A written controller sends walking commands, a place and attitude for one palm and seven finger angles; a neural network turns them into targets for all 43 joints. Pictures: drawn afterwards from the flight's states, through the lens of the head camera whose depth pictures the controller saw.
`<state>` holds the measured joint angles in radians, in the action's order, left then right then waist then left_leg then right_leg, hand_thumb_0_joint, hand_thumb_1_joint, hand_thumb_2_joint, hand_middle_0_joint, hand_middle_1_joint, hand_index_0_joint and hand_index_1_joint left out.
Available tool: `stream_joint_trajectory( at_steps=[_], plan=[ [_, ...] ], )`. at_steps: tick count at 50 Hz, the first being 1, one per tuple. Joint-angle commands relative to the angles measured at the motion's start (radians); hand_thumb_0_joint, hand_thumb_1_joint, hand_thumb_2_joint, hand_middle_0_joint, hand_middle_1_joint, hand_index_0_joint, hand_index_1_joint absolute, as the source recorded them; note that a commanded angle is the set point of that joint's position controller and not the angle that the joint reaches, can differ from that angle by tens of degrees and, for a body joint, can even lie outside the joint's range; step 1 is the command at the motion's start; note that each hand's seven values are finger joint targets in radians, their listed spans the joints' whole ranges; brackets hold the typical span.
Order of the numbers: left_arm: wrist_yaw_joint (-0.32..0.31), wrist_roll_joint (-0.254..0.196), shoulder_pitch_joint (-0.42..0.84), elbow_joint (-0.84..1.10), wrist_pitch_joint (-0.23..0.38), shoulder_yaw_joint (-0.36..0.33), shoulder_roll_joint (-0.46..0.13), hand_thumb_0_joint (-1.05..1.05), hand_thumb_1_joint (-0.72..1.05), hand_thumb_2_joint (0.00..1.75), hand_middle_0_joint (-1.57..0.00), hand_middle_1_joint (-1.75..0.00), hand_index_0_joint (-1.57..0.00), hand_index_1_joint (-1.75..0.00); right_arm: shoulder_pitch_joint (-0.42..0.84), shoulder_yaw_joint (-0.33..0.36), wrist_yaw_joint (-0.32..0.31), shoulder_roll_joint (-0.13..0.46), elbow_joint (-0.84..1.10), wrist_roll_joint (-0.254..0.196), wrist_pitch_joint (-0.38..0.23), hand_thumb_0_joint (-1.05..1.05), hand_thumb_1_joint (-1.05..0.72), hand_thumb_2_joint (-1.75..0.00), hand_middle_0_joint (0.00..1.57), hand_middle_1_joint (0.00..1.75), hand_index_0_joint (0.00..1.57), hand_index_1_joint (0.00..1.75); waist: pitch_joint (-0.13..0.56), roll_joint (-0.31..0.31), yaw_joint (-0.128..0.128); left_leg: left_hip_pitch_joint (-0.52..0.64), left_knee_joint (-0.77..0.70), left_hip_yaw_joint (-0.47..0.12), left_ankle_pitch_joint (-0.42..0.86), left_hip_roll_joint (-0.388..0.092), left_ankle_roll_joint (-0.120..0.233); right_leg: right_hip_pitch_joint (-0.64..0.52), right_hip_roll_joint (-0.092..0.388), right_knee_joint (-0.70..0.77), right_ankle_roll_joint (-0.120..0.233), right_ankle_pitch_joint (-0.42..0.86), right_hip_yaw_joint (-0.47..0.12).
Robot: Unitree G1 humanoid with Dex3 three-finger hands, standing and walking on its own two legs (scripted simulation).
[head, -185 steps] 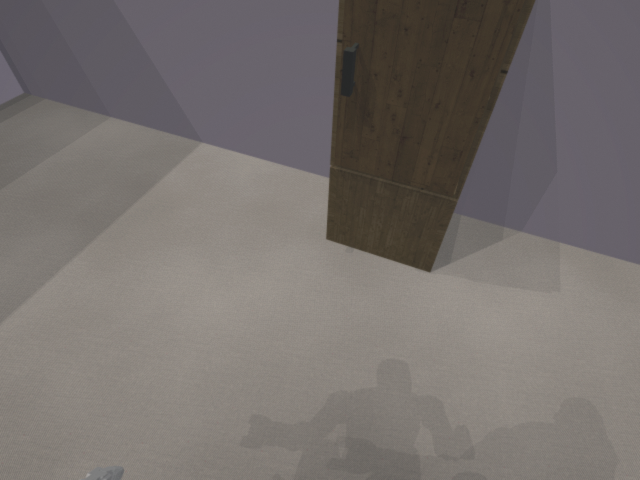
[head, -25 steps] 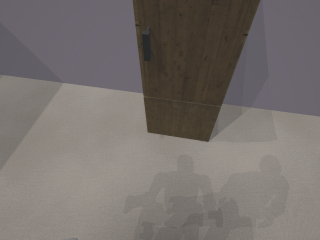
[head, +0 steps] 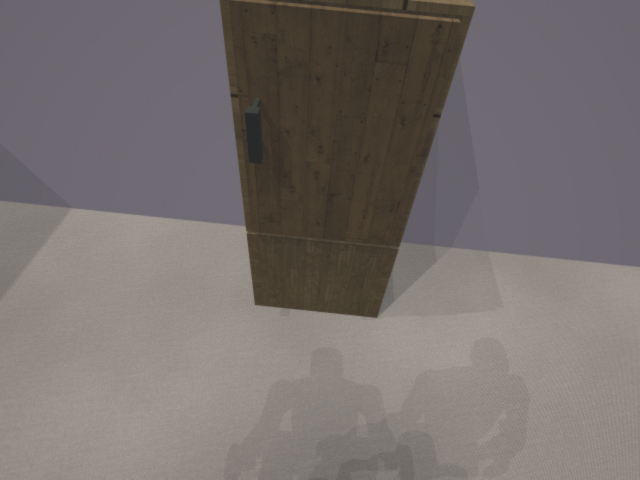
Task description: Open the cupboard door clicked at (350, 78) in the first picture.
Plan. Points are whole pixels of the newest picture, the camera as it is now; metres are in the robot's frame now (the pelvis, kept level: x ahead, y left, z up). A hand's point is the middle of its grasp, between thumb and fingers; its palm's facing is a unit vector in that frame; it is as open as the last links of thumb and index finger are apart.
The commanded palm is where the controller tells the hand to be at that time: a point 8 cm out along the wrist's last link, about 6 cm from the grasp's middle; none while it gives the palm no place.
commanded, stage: take the last steps up to it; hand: left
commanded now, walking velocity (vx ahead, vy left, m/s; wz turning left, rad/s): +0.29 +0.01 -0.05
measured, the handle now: (256, 130) +0.78 +0.19 +0.01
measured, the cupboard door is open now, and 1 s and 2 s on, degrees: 0 0 0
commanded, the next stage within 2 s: come to a stop and stand still in 0.42 s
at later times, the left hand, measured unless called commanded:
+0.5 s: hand (229, 459) +0.19 +0.14 -0.16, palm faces +0.07 -0.97 -0.22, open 7.2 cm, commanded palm none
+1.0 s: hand (215, 426) +0.23 +0.17 -0.17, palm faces +0.05 -0.97 -0.25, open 7.4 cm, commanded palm none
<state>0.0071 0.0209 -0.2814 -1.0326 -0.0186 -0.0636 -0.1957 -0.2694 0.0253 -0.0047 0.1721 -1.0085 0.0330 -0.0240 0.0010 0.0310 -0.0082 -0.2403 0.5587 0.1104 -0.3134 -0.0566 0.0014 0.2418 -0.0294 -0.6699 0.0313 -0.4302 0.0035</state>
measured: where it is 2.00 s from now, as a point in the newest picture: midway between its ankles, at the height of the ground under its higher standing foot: outside the picture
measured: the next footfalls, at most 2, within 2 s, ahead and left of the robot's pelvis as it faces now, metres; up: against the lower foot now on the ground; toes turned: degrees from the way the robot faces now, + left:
right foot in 0.34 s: +0.19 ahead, -0.14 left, +0.00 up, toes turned -9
left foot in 0.70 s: +0.32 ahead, +0.09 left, +0.00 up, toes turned +8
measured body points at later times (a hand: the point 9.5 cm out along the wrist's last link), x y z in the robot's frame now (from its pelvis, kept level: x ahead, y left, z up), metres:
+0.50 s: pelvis +0.15 -0.05 +0.01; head +0.17 -0.06 +0.46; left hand +0.18 +0.19 -0.14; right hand +0.11 -0.26 -0.16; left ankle +0.09 +0.09 -0.66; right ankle +0.15 -0.14 -0.73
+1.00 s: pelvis +0.19 -0.03 +0.00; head +0.23 -0.02 +0.45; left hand +0.23 +0.22 -0.15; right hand +0.30 -0.25 -0.14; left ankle +0.28 +0.09 -0.73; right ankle +0.15 -0.16 -0.68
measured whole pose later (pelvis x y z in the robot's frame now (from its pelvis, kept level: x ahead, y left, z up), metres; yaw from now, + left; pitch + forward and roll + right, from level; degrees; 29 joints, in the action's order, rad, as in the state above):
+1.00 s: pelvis +0.19 -0.03 +0.00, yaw -1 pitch +0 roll -1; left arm -0.03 0.02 -0.22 -0.99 -0.06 -0.07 -0.21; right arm -0.07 0.04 -0.02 0.13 -0.98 0.03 0.03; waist -0.09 0.01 -0.02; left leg -0.38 0.52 0.13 -0.13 -0.08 0.02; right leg 0.37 0.03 -0.95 -0.03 -0.51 0.03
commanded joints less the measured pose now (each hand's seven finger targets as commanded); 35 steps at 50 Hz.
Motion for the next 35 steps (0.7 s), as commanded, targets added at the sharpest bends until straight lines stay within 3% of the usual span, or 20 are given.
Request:
stream_joint_trajectory(
  at_steps=[1, 3, 5, 8, 11, 14, 15, 16, 17, 18, 19, 20, 21, 22, 24, 29, 32, 33, 34, 35],
  plan=[
    [0.013, 0.009, 0.117, 0.100, 0.033, -0.017, -0.083, 0.00, 0.90, 0.90, -0.20, -0.30, -0.20, -0.30, -0.149, 0.036, -0.020, 0.171, 0.001, -0.002, -0.015, 0.00, -0.90, -0.90, 0.20, 0.30, 0.20, 0.30, -0.179, -0.196, 0.065, 0.064, -0.481, -0.468, -0.395, -0.343, 0.167, 0.427, 0.087, -0.435, 0.001, -0.019, -0.014],
    [0.022, 0.011, 0.059, 0.070, 0.034, -0.014, -0.054, 0.00, 0.90, 0.90, -0.20, -0.30, -0.20, -0.30, -0.100, 0.027, -0.022, 0.137, 0.005, -0.005, -0.030, 0.00, -0.90, -0.90, 0.20, 0.30, 0.20, 0.30, -0.143, -0.141, 0.023, 0.060, -0.450, -0.291, -0.182, -0.260, 0.132, 0.369, 0.105, -0.415, -0.016, 0.079, 0.005],
    [0.025, 0.007, 0.042, 0.055, 0.033, -0.008, -0.035, 0.00, 0.90, 0.90, -0.20, -0.30, -0.20, -0.30, -0.123, 0.025, -0.025, 0.122, -0.016, -0.011, -0.041, 0.00, -0.90, -0.90, 0.20, 0.30, 0.20, 0.30, -0.104, -0.138, 0.018, 0.101, -0.426, -0.196, -0.018, -0.216, 0.128, 0.333, 0.109, -0.348, -0.029, 0.125, 0.039],
    [0.021, 0.006, 0.075, 0.062, 0.031, 0.001, -0.014, 0.00, 0.90, 0.90, -0.20, -0.30, -0.20, -0.30, -0.168, 0.029, -0.024, 0.111, -0.050, -0.010, -0.042, 0.00, -0.90, -0.90, 0.20, 0.30, 0.20, 0.30, -0.107, -0.164, 0.030, 0.127, -0.402, -0.135, 0.110, -0.213, 0.143, 0.303, 0.124, -0.192, -0.044, 0.136, 0.076],
    [0.019, 0.004, 0.128, 0.073, 0.039, 0.005, 0.001, 0.00, 0.90, 0.90, -0.20, -0.30, -0.20, -0.30, -0.205, 0.034, -0.022, 0.111, -0.082, -0.005, -0.036, 0.00, -0.90, -0.90, 0.20, 0.30, 0.20, 0.30, -0.119, -0.172, 0.051, 0.134, -0.357, -0.126, 0.203, -0.227, 0.152, 0.248, 0.110, -0.051, -0.045, 0.112, 0.109],
    [0.016, 0.006, 0.064, 0.041, 0.051, -0.001, -0.001, 0.00, 0.90, 0.90, -0.20, -0.30, -0.20, -0.30, -0.185, 0.039, -0.022, 0.112, -0.094, -0.005, -0.028, 0.00, -0.90, -0.90, 0.20, 0.30, 0.20, 0.30, -0.088, -0.157, 0.018, 0.087, -0.250, -0.090, 0.204, -0.203, 0.121, 0.071, 0.072, 0.092, -0.033, 0.180, 0.148],
    [0.012, 0.007, -0.008, 0.015, 0.059, -0.007, -0.021, 0.00, 0.90, 0.90, -0.20, -0.30, -0.20, -0.30, -0.177, 0.037, -0.020, 0.103, -0.099, -0.009, -0.026, 0.00, -0.90, -0.90, 0.20, 0.30, 0.20, 0.30, -0.055, -0.114, -0.019, 0.056, -0.151, -0.062, 0.214, -0.165, 0.091, -0.047, 0.057, 0.180, -0.024, 0.226, 0.152],
    [0.005, 0.010, -0.122, -0.024, 0.070, -0.019, -0.075, 0.00, 0.90, 0.90, -0.20, -0.30, -0.20, -0.30, -0.175, 0.033, -0.015, 0.077, -0.099, -0.018, -0.031, 0.00, -0.90, -0.90, 0.20, 0.30, 0.20, 0.30, -0.002, -0.032, -0.070, -0.060, 0.016, -0.007, 0.182, -0.119, 0.055, -0.243, 0.129, 0.210, 0.006, 0.230, 0.059],
    [-0.008, 0.015, -0.253, -0.061, 0.082, -0.042, -0.178, 0.00, 0.90, 0.90, -0.20, -0.30, -0.20, -0.30, -0.183, 0.020, -0.006, 0.010, -0.072, -0.027, -0.039, 0.00, -0.90, -0.90, 0.20, 0.30, 0.20, 0.30, 0.084, 0.217, -0.108, -0.275, 0.293, 0.069, -0.075, -0.007, 0.008, -0.434, 0.383, 0.306, 0.096, 0.235, -0.274],
    [-0.015, -0.003, -0.317, -0.072, 0.081, -0.046, -0.228, 0.00, 0.90, 0.90, -0.20, -0.30, -0.20, -0.30, -0.143, 0.021, -0.007, 0.040, -0.037, -0.024, -0.031, 0.00, -0.90, -0.90, 0.20, 0.30, 0.20, 0.30, 0.106, 0.242, -0.118, -0.353, 0.504, -0.005, -0.310, 0.012, 0.006, -0.417, 0.494, 0.418, 0.164, 0.224, -0.452],
    [-0.020, -0.004, -0.253, -0.068, 0.082, -0.042, -0.202, 0.00, 0.90, 0.90, -0.20, -0.30, -0.20, -0.30, -0.083, 0.028, -0.007, 0.040, -0.036, -0.020, -0.025, 0.00, -0.90, -0.90, 0.20, 0.30, 0.20, 0.30, 0.061, 0.234, -0.109, -0.391, 0.609, -0.082, -0.249, -0.024, 0.012, -0.325, 0.481, 0.444, 0.167, 0.211, -0.444],
    [-0.027, -0.004, -0.185, -0.054, 0.079, -0.030, -0.139, 0.00, 0.90, 0.90, -0.20, -0.30, -0.20, -0.30, -0.052, 0.034, -0.006, 0.043, -0.034, -0.018, -0.022, 0.00, -0.90, -0.90, 0.20, 0.30, 0.20, 0.30, -0.020, 0.138, -0.079, -0.403, 0.648, -0.095, -0.171, -0.060, 0.012, -0.238, 0.464, 0.449, 0.167, 0.195, -0.369],
    [-0.030, 0.000, -0.123, -0.037, 0.082, -0.017, -0.093, 0.00, 0.90, 0.90, -0.20, -0.30, -0.20, -0.30, -0.044, 0.031, -0.003, 0.025, -0.044, -0.014, -0.020, 0.00, -0.90, -0.90, 0.20, 0.30, 0.20, 0.30, -0.063, 0.053, -0.049, -0.387, 0.618, -0.103, -0.093, -0.085, 0.005, -0.164, 0.420, 0.439, 0.147, 0.293, -0.254],
    [-0.032, 0.003, -0.093, -0.029, 0.088, -0.006, -0.064, 0.00, 0.90, 0.90, -0.20, -0.30, -0.20, -0.30, -0.061, 0.027, -0.001, 0.004, -0.055, -0.011, -0.013, 0.00, -0.90, -0.90, 0.20, 0.30, 0.20, 0.30, -0.061, 0.019, -0.021, -0.342, 0.581, -0.091, -0.052, -0.087, -0.006, -0.115, 0.388, 0.434, 0.130, 0.412, -0.158],
    [-0.032, 0.006, -0.072, -0.031, 0.094, 0.007, -0.044, 0.00, 0.90, 0.90, -0.20, -0.30, -0.20, -0.30, -0.100, 0.023, 0.002, -0.016, -0.069, -0.009, 0.003, 0.00, -0.90, -0.90, 0.20, 0.30, 0.20, 0.30, -0.054, 0.065, 0.012, -0.279, 0.486, -0.059, -0.022, -0.080, -0.027, -0.062, 0.346, 0.427, 0.110, 0.549, -0.034],
    [-0.037, 0.004, -0.041, -0.031, 0.080, 0.021, -0.055, 0.00, 0.90, 0.90, -0.20, -0.30, -0.20, -0.30, -0.046, 0.006, 0.003, -0.019, -0.053, -0.021, 0.014, 0.00, -0.90, -0.90, 0.20, 0.30, 0.20, 0.30, -0.056, 0.100, 0.019, -0.166, 0.193, -0.013, 0.074, -0.032, -0.044, -0.051, 0.277, 0.369, 0.087, 0.787, 0.073],
    [-0.050, 0.001, -0.031, -0.028, 0.051, 0.012, -0.088, 0.00, 0.90, 0.90, -0.20, -0.30, -0.20, -0.30, 0.001, 0.008, -0.007, 0.014, -0.035, -0.027, 0.019, 0.00, -0.90, -0.90, 0.20, 0.30, 0.20, 0.30, -0.050, 0.115, 0.014, -0.055, 0.034, -0.004, 0.167, -0.007, -0.036, -0.041, 0.263, 0.278, 0.072, 0.792, 0.078],
    [-0.053, -0.001, -0.032, -0.024, 0.042, 0.011, -0.089, 0.00, 0.90, 0.90, -0.20, -0.30, -0.20, -0.30, -0.007, 0.014, -0.009, 0.029, -0.032, -0.025, 0.021, 0.00, -0.90, -0.90, 0.20, 0.30, 0.20, 0.30, -0.044, 0.103, 0.025, 0.004, -0.042, 0.000, 0.258, -0.005, -0.033, -0.019, 0.252, 0.232, 0.055, 0.745, 0.072],
    [-0.055, -0.001, -0.046, -0.019, 0.032, 0.010, -0.086, 0.00, 0.90, 0.90, -0.20, -0.30, -0.20, -0.30, -0.030, 0.023, -0.011, 0.064, -0.033, -0.021, 0.018, 0.00, -0.90, -0.90, 0.20, 0.30, 0.20, 0.30, -0.020, 0.024, 0.030, 0.083, -0.079, -0.026, 0.490, -0.036, -0.019, 0.002, 0.219, 0.164, 0.024, 0.643, 0.078],
    [-0.060, -0.002, -0.081, -0.012, 0.021, 0.014, -0.061, 0.00, 0.90, 0.90, -0.20, -0.30, -0.20, -0.30, -0.052, 0.036, -0.014, 0.118, -0.025, -0.019, 0.015, 0.00, -0.90, -0.90, 0.20, 0.30, 0.20, 0.30, 0.020, -0.096, 0.027, 0.189, -0.071, -0.120, 0.811, -0.149, 0.031, 0.075, 0.168, 0.081, -0.020, 0.427, 0.104]
  ],
)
